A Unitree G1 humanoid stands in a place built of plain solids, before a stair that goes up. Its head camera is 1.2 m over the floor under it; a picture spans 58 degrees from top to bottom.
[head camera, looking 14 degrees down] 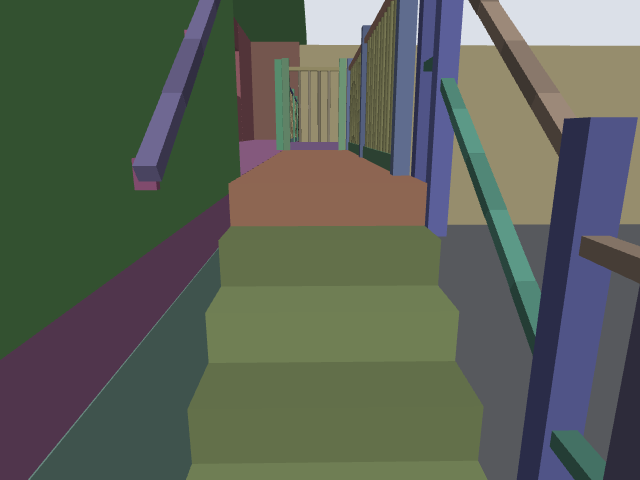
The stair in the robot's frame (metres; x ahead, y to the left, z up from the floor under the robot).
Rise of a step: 0.20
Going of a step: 0.27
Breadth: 0.90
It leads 1 degrees to the left of straight ahead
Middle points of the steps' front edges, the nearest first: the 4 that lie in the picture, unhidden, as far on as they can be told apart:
1.15 -0.05 0.39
1.42 -0.05 0.59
1.69 -0.04 0.78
1.95 -0.04 0.98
